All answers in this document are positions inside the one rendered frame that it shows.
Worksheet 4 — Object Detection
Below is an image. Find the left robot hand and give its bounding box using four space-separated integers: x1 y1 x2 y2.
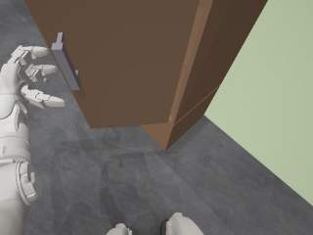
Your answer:
0 45 67 109

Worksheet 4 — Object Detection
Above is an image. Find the left robot forearm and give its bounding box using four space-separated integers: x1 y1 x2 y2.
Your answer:
0 94 32 167

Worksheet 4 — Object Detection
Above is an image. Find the handle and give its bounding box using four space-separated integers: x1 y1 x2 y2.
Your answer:
51 32 81 90

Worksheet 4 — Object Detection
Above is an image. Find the left robot upper arm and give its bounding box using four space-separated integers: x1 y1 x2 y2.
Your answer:
0 162 42 235

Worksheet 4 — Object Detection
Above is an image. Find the right robot shin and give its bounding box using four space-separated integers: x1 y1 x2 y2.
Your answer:
165 212 183 235

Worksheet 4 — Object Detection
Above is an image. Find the robot right thigh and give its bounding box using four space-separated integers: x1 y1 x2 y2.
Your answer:
166 216 204 235

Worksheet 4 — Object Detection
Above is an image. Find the cupboard door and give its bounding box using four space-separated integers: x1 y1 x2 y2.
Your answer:
24 0 200 129

